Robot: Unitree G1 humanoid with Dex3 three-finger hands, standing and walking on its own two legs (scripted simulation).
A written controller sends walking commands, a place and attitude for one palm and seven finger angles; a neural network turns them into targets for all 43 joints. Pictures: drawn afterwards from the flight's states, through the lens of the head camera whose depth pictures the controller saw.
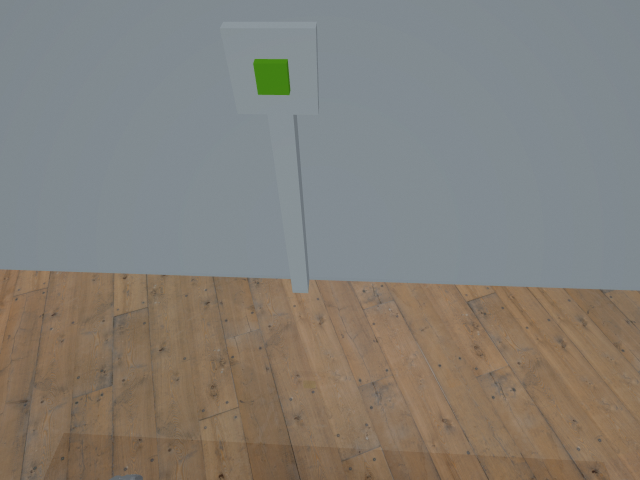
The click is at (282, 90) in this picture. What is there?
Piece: button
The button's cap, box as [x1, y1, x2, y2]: [253, 59, 289, 94]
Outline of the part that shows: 255,59 253,64 258,94 289,94 287,59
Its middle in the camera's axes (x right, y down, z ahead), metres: -0.10 -0.33 +0.78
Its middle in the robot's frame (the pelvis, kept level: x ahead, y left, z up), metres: +0.82 +0.14 +0.09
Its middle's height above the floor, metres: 0.88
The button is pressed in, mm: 0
